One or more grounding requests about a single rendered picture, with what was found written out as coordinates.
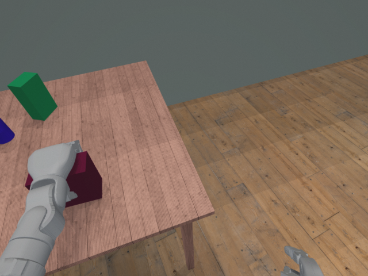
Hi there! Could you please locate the robot left hand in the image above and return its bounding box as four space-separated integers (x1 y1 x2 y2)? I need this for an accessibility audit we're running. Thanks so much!
28 140 83 202

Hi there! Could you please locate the sponge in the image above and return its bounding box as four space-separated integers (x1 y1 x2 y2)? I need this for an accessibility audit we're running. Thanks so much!
25 151 102 208

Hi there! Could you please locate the robot left forearm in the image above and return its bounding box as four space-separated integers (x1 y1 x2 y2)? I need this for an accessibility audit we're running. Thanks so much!
0 175 67 276

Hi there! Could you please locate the robot right hand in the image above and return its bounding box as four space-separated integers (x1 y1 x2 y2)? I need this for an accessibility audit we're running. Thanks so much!
281 246 324 276

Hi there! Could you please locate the table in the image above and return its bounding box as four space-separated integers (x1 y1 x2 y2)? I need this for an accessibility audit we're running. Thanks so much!
0 60 215 276

